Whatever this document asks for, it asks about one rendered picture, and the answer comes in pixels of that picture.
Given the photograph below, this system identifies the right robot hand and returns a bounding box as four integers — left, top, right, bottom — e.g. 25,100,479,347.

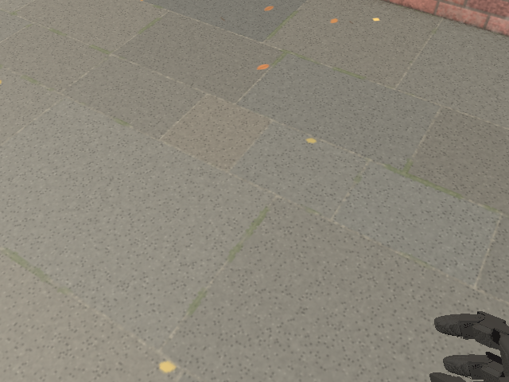
429,311,509,382

